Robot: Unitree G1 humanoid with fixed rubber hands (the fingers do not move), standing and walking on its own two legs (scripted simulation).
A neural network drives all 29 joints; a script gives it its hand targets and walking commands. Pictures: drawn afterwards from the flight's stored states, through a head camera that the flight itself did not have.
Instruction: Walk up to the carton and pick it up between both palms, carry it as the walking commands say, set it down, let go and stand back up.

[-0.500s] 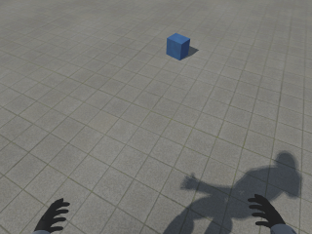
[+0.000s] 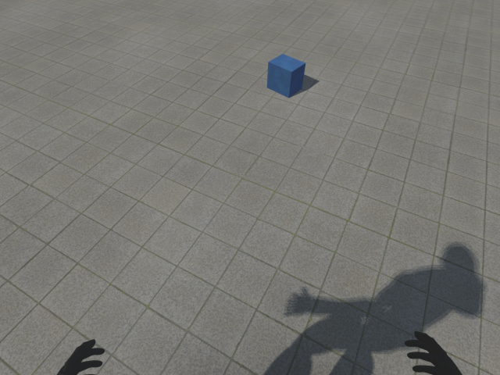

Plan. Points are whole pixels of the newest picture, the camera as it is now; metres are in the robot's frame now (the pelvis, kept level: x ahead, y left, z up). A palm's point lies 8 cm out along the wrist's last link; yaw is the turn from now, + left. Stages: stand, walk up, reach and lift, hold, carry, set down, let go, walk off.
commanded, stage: stand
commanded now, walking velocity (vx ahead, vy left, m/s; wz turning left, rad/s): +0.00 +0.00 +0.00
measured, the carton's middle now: (285, 75) +2.09 -0.31 -0.68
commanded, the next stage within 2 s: walk up in 0.18 s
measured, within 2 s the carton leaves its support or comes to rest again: neither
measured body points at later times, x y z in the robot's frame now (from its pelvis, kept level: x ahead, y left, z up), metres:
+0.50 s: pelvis +0.01 -0.02 +0.01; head +0.02 -0.02 +0.46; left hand +0.14 +0.28 -0.11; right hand +0.06 -0.33 -0.11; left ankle +0.01 +0.12 -0.74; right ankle +0.02 -0.15 -0.69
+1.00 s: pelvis +0.19 -0.07 +0.00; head +0.22 -0.10 +0.45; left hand +0.10 +0.17 -0.12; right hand +0.33 -0.31 -0.14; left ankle +0.35 +0.07 -0.68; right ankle +0.06 -0.19 -0.74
